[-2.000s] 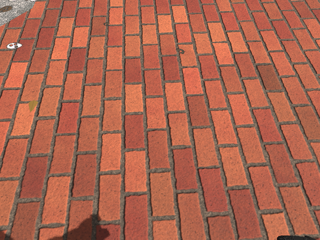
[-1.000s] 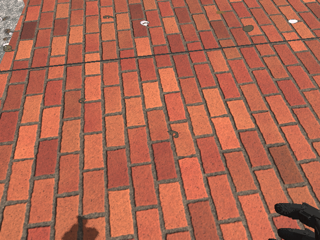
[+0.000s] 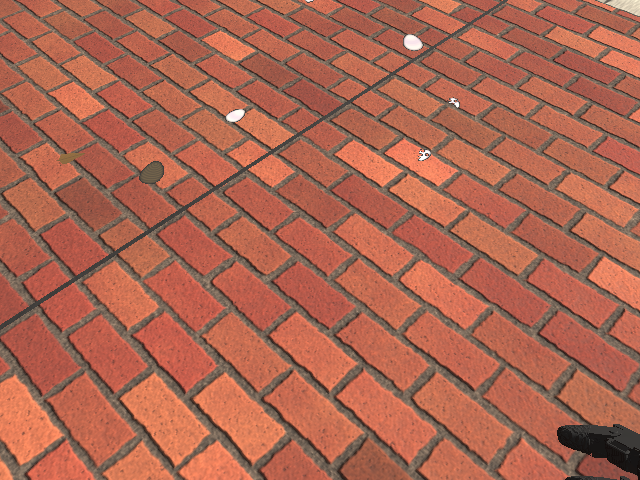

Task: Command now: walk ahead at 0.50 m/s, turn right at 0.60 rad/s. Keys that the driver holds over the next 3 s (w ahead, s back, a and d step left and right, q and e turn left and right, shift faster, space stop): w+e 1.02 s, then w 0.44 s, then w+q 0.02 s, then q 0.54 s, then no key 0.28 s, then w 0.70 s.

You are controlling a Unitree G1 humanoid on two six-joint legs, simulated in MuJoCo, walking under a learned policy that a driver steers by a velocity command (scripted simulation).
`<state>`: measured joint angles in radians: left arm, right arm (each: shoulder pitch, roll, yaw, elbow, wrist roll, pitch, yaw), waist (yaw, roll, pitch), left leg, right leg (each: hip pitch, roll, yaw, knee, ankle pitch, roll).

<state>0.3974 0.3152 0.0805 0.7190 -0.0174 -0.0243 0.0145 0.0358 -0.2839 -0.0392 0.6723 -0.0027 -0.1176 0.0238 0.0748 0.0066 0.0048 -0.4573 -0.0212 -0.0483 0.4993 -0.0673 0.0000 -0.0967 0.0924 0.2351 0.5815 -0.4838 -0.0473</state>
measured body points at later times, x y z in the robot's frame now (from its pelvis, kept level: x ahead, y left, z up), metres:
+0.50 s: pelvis +0.25 -0.04 +0.00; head +0.29 -0.06 +0.45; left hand +0.55 +0.11 -0.06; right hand +0.17 -0.33 -0.13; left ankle +0.11 +0.13 -0.72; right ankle +0.35 -0.17 -0.72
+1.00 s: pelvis +0.53 -0.14 +0.00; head +0.55 -0.16 +0.45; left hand +0.72 +0.09 -0.10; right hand +0.60 -0.48 -0.06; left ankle +0.70 -0.11 -0.73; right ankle +0.35 -0.17 -0.72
